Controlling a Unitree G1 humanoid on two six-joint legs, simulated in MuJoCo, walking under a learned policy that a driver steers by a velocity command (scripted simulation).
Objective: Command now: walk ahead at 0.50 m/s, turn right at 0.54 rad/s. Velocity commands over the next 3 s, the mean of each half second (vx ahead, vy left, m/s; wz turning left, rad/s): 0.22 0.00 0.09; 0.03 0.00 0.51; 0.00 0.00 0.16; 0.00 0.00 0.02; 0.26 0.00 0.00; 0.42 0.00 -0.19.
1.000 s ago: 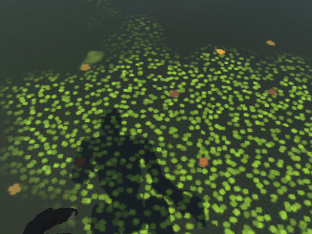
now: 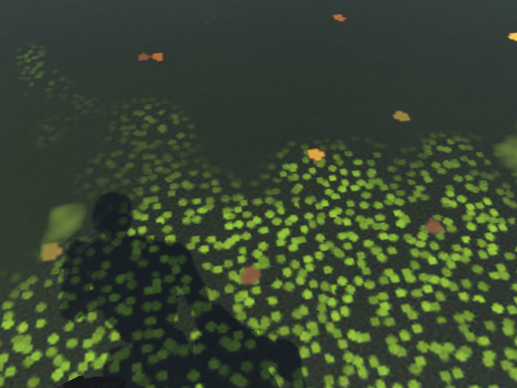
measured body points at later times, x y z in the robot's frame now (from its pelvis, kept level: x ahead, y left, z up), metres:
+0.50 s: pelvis +0.20 -0.01 +0.01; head +0.23 +0.00 +0.46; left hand +0.31 +0.27 -0.11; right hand +0.35 -0.27 -0.10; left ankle +0.28 +0.11 -0.71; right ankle +0.14 -0.10 -0.72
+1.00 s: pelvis +0.26 -0.03 +0.01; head +0.29 -0.02 +0.46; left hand +0.27 +0.29 -0.10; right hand +0.52 -0.23 -0.09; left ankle +0.27 +0.10 -0.72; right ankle +0.32 -0.14 -0.73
